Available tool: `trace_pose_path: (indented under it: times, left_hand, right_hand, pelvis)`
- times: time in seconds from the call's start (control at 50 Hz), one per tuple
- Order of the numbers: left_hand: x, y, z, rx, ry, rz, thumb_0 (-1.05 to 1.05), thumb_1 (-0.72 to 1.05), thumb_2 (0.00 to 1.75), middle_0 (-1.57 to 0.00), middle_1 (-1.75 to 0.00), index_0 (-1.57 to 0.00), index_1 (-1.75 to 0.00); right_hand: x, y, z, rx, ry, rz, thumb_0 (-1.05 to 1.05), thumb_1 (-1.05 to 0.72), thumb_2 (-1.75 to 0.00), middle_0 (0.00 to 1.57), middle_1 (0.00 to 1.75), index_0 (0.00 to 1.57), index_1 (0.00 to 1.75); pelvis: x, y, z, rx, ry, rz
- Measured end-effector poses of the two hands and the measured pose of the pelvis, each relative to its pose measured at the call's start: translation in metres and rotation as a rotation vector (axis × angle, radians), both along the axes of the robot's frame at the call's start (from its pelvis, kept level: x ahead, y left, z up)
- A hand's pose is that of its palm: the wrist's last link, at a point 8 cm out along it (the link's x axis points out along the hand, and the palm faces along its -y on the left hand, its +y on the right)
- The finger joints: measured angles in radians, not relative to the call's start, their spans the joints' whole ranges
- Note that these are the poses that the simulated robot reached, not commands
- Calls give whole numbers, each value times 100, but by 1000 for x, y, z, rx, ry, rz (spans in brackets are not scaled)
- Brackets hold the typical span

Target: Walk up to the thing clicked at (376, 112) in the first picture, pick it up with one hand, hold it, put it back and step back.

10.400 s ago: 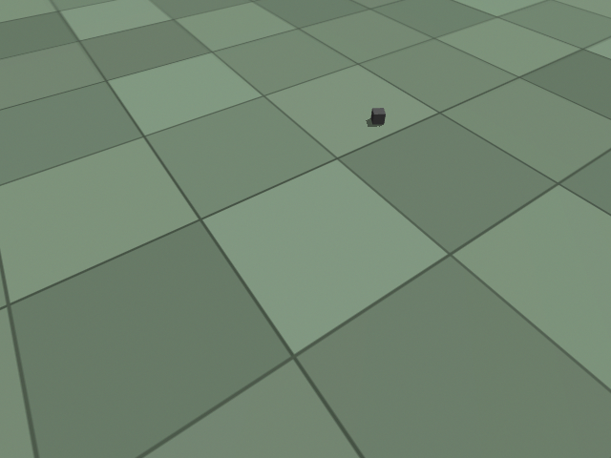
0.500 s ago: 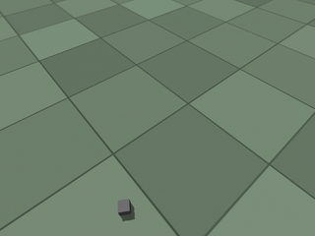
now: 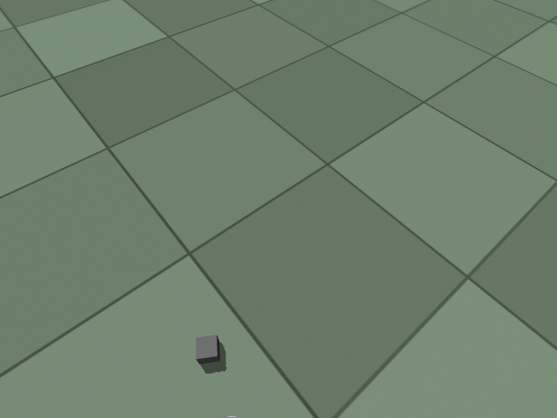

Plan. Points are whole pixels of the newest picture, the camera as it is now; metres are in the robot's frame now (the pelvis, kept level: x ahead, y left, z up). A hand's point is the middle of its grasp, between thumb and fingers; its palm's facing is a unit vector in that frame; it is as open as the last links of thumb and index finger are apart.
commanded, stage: walk up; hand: left
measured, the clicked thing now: (208, 349) +0.40 +0.25 -0.73
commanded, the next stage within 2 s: none
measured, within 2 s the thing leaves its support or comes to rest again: neither
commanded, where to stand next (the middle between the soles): +0.02 +0.00 m, yaw +1 degrees
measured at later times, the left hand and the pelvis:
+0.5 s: hand out of the picture +0.07 +0.26 -0.14, palm faces +0.01 -0.92 -0.39, open 7.4 cm; pelvis -0.02 -0.01 +0.01, yaw +1 degrees
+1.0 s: hand out of the picture +0.04 +0.26 -0.14, palm faces +0.01 -0.93 -0.37, open 7.4 cm; pelvis -0.03 -0.01 +0.02, yaw +1 degrees
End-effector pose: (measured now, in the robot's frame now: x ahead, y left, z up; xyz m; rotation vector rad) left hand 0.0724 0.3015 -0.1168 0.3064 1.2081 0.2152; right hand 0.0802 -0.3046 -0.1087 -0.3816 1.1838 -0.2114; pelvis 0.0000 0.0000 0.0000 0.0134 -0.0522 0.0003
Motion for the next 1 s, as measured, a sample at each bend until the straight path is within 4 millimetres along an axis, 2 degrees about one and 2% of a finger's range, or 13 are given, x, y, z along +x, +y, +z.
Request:
trace_pose_path:
  times: [0.12,0.24,0.32,0.5,0.7,1.0]
  left_hand:
    - [-1,-5,3,-8,14,12,0,90,90,-20,-30,-21,-30]
    - [-16,-14,10,28,16,-1,0,90,90,-20,-30,-21,-30]
    - [-21,-11,15,48,23,-4,0,90,90,-20,-30,-21,-30]
    - [-8,-1,19,50,-43,-3,0,90,90,-20,-30,-21,-30]
    - [-9,3,21,28,-50,-20,0,90,90,-20,-30,-21,-30]
    - [-44,2,19,25,29,16,0,90,90,-20,-30,-21,-30]
  right_hand:
    - [3,6,4,31,-21,16,1,-90,-90,21,30,20,30]
    - [11,-4,-4,80,-34,2,1,-90,-90,21,30,20,30]
    - [12,-9,-5,84,-37,-14,1,-90,-90,21,30,20,30]
    - [-4,-5,0,72,3,-8,1,-90,-90,21,30,20,30]
    - [-17,4,9,78,-3,-20,1,-90,-90,21,30,20,30]
    - [-25,6,7,89,27,-19,1,-90,-90,21,30,20,30]
  pelvis:
    - [-4,-6,5,-13,5,-6]
    - [-10,-18,4,-24,-4,-6]
    - [-10,-16,5,-11,5,-1]
    - [-20,-11,8,-12,-4,12]
    - [-29,-3,14,-18,-3,11]
    - [-32,-5,17,-22,8,21]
